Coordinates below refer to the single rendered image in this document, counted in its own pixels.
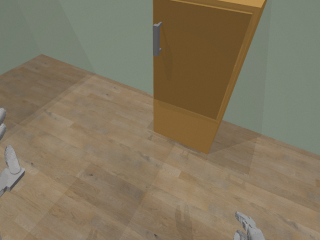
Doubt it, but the robot right hand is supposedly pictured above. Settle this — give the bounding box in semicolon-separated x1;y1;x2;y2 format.
233;211;266;240

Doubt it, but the robot left hand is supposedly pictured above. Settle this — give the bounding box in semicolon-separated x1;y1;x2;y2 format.
0;108;25;197

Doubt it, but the handle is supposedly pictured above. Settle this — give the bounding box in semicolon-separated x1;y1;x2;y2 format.
153;22;163;57

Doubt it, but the cupboard door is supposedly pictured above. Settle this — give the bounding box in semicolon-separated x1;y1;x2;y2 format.
153;0;253;120

